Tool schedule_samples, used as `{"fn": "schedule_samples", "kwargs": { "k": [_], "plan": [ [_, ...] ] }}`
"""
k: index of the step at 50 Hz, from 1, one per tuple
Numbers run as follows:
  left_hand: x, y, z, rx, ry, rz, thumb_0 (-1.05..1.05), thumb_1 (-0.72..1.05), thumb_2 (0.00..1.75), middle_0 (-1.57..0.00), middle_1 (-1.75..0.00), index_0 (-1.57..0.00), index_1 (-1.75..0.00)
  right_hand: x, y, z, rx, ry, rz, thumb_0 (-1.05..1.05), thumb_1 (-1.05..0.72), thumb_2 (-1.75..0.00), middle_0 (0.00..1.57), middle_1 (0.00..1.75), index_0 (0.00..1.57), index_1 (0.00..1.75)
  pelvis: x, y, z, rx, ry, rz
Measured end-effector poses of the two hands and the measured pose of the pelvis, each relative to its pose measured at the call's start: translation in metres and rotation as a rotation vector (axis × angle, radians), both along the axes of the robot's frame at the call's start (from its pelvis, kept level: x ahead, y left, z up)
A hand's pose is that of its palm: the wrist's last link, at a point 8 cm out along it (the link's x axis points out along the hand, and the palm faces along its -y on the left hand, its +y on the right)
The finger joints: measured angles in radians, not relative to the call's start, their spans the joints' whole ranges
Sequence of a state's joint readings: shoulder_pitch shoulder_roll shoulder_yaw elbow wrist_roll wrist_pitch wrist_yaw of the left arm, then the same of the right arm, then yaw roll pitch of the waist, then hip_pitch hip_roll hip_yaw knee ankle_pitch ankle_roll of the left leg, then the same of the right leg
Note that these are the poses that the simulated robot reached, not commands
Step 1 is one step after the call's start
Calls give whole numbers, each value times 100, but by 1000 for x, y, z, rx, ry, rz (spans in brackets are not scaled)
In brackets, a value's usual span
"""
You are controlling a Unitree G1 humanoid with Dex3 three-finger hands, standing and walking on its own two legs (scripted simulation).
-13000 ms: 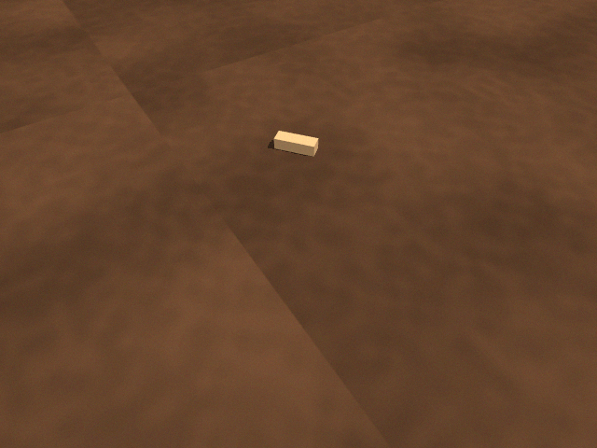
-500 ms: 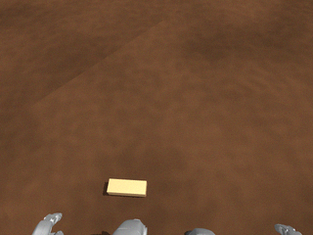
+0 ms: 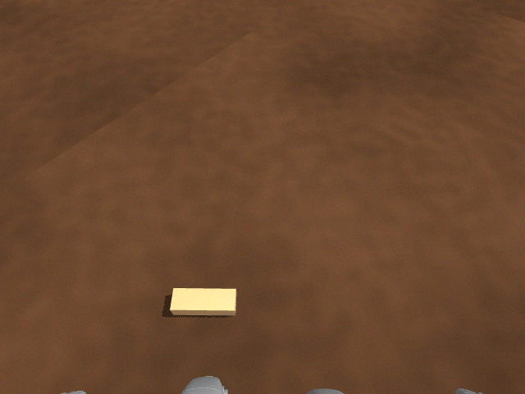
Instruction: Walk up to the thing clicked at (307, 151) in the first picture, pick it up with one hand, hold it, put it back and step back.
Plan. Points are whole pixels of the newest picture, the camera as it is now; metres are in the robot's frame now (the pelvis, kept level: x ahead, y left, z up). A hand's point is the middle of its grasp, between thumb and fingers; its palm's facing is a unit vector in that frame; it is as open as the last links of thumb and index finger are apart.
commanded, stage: walk up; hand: left
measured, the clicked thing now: (204, 301) +0.45 +0.22 -0.72
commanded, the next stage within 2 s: stand in 1.48 s
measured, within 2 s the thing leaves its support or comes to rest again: neither
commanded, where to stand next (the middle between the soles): +0.07 -0.03 m, yaw +1 degrees
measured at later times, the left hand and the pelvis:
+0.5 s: hand out of the picture +0.07 +0.24 -0.13, palm faces +0.02 -0.94 -0.33, open 7.4 cm; pelvis +0.01 -0.02 +0.02, yaw +1 degrees
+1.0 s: hand out of the picture +0.10 +0.23 -0.13, palm faces +0.03 -0.94 -0.33, open 7.4 cm; pelvis +0.01 -0.02 +0.03, yaw +1 degrees
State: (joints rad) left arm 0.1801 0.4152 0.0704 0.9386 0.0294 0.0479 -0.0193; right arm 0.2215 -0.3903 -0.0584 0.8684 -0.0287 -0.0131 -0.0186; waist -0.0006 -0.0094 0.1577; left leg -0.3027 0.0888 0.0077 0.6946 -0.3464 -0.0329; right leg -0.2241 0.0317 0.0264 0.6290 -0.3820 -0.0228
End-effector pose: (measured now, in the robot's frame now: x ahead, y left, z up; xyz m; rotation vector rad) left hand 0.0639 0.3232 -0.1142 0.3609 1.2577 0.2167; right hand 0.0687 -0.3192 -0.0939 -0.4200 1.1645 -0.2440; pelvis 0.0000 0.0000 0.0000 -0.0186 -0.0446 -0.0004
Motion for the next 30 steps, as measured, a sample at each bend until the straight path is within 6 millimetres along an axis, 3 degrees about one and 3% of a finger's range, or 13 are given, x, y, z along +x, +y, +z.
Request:
{"fn": "schedule_samples", "kwargs": {
  "k": [8, 17, 30],
  "plan": [
    [-7, -29, 19, -20, -87, -4, 1, 91, 90, -20, -30, -21, -30, 2, -10, -2, 35, -13, -2, 1, -91, -89, 21, 30, 20, 30, -5, -10, 10, 15, -11, 16],
    [0, -31, 13, -52, -115, 26, 1, 91, 90, -20, -30, -21, -30, 3, 6, 2, 63, -30, 37, 1, -91, -89, 21, 30, 20, 30, -2, -12, 11, 37, -13, 22],
    [9, -43, 24, -41, -90, 35, 1, 91, 90, -20, -30, -21, -30, 30, 2, 3, 99, -40, 33, 1, -91, -89, 21, 30, 20, 30, 10, -21, 21, 21, -5, 26]
  ]
}}
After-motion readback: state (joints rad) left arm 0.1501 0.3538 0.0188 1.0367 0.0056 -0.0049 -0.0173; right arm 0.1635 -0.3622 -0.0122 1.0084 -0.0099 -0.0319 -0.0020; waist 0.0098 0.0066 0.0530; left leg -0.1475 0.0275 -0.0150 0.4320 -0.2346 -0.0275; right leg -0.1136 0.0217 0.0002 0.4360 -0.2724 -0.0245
